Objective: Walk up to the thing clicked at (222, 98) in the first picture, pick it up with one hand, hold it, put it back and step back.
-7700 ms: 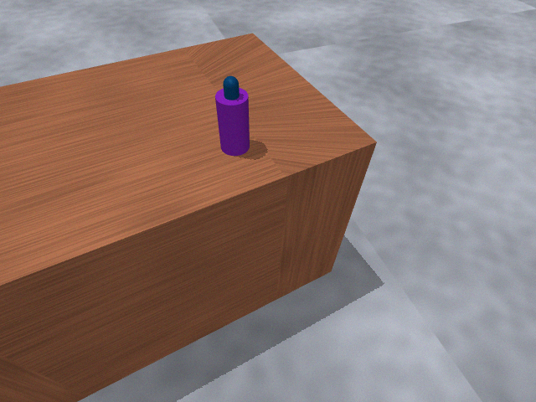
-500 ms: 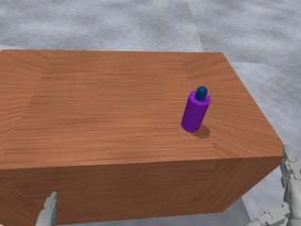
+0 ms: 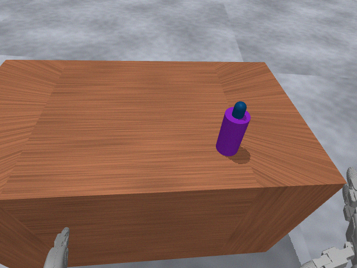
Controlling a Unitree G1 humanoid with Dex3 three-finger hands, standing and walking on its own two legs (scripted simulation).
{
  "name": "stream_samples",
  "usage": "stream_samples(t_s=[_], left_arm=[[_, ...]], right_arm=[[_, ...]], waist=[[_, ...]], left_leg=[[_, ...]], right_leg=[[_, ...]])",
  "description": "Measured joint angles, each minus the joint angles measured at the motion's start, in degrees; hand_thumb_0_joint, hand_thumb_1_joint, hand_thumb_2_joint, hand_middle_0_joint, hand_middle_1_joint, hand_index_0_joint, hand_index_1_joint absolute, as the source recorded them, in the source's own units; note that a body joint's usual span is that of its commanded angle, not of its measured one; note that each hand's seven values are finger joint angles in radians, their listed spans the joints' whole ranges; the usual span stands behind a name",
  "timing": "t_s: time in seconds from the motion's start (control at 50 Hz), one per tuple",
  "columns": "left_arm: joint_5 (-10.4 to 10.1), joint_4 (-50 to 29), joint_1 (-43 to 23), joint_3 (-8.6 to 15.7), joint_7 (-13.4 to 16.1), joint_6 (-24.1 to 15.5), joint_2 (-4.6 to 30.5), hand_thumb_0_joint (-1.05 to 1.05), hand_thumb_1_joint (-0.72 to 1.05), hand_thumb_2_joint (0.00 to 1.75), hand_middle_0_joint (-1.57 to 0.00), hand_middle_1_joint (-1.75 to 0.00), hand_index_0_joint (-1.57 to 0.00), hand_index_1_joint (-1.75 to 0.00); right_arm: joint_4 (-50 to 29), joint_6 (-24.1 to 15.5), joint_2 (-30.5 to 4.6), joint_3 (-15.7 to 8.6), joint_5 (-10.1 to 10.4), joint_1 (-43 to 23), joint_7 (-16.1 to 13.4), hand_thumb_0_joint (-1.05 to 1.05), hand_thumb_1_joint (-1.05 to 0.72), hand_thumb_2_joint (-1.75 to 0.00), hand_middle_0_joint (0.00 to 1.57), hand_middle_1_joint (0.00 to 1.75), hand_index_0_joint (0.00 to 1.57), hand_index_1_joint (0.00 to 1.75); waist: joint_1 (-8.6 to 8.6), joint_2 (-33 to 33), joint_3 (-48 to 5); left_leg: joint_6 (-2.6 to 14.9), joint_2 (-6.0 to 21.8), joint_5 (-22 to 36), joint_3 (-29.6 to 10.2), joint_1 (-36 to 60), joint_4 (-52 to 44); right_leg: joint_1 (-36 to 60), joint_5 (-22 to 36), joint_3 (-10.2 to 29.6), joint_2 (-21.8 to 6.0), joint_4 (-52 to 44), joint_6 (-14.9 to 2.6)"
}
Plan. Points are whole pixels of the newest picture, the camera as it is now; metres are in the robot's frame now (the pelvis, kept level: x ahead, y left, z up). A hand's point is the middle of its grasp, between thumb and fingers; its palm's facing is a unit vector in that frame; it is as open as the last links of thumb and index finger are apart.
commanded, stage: go down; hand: right
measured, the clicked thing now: (233, 127) +0.51 -0.17 +0.02
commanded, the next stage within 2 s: none
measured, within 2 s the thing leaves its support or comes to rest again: neither
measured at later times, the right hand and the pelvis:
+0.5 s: hand (325, 167) +0.30 -0.31 +0.10, palm faces +0.14 +0.99 -0.09, open 17.7 cm; pelvis +0.00 -0.01 +0.00, yaw +0 degrees
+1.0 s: hand (328, 158) +0.33 -0.33 +0.10, palm faces +0.07 +1.00 -0.01, open 17.3 cm; pelvis +0.01 -0.01 -0.01, yaw +0 degrees
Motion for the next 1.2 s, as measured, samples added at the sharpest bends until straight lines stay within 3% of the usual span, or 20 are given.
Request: stream_samples(t_s=[0.18, 0.4, 0.5, 0.62, 0.9, 1.04, 1.2], left_arm=[[-0.77, 2.93, -2.1, -2.17, 1.88, -0.15, 0.12, -0.01, -0.53, 0.05, -0.05, -0.04, -0.05, -0.05], [-2.34, 2.4, -1.95, -7.05, 5.39, -1.27, -0.29, -0.01, -0.53, 0.04, -0.05, -0.04, -0.05, -0.05], [-2.53, 2.8, -0.95, -7.46, 5.96, -1.83, 0.46, -0.01, -0.53, 0.04, -0.05, -0.04, -0.05, -0.05], [-2.72, 3.32, -0.76, -8.3, 6.6, -2.17, 1.89, -0.01, -0.53, 0.05, -0.05, -0.05, -0.05, -0.05], [-2.26, 2.34, -0.54, -9.39, 7.77, -3.7, 0.69, -0.01, -0.53, 0.05, -0.05, -0.05, -0.05, -0.06], [-2.34, 2.12, -0.98, -9.97, 8.36, -4.17, 1.1, -0.01, -0.53, 0.05, -0.06, -0.05, -0.05, -0.06], [-1.92, -0.53, 0.19, -10.75, 8.5, -4.76, 2.07, -0.01, -0.53, 0.06, -0.06, -0.05, -0.06, -0.06]], right_arm=[[8.43, 0.32, -2.42, -3.5, 3.9, -10.53, 5.77, -0.01, 0.59, -0.03, 0.05, 0.05, 0.05, 0.05], [28.56, 4.83, -9.94, -8.59, 12.42, -29.36, 20.42, -0.01, 0.6, -0.03, 0.05, 0.05, 0.05, 0.05], [36.08, 6.03, -12.86, -10.11, 14.41, -34.37, 25.59, -0.01, 0.6, -0.02, 0.05, 0.05, 0.05, 0.05], [39.54, 5.75, -14.22, -10.59, 15.36, -36.77, 28.86, -0.01, 0.59, -0.03, 0.05, 0.05, 0.05, 0.05], [41.46, 6.47, -14.99, -11.02, 16.24, -38.61, 31.3, -0.01, 0.5, -0.03, 0.07, 0.04, 0.05, 0.04], [47.07, 6.58, -18.36, -12.2, 16.29, -43.93, 33.77, -0.01, 0.49, -0.03, 0.07, 0.04, 0.06, 0.04], [53.86, 6.45, -22.19, -13.92, 15.35, -49.2, 34.44, -0.01, 0.49, -0.03, 0.07, 0.04, 0.05, 0.04]], waist=[[0.5, 0.86, -0.69], [2.45, 1.52, -2.24], [2.95, 2.01, -3.01], [2.79, 2.29, -3.18], [2.55, 2.48, -4.66], [3.32, 2.66, -4.5], [4.65, 3.01, -4.79]], left_leg=[[0.02, -0.02, -0.33, 0.22, -1.26, 0.95], [-0.14, 0.07, -0.36, -0.06, -3.92, 1.55], [-0.3, 0.06, -0.66, -0.49, -5.51, 2.3], [-0.51, -0.09, -0.78, -0.95, -7.22, 2.85], [-0.68, -0.21, -1.66, -0.34, -8.19, 3.6], [-0.57, -0.28, -2.07, -0.05, -10.3, 5.01], [-0.41, -0.64, -2.49, -0.22, -13.53, 6.71]], right_leg=[[-1.54, -0.48, 0.26, -0.02, 1.34, 0.04], [-4.14, -0.63, 0.02, 0.07, 2.03, -0.13], [-5.74, -1.3, -0.39, 0.06, 3.15, -0.32], [-7.7, -2.11, -0.82, -0.08, 4.68, -0.57], [-9.57, -3.58, -0.18, -0.19, 6.85, -0.69], [-11.74, -3.84, 0.17, -0.26, 8.18, -0.59], [-14.92, -4.42, 0.08, -0.62, 9.99, -0.42]])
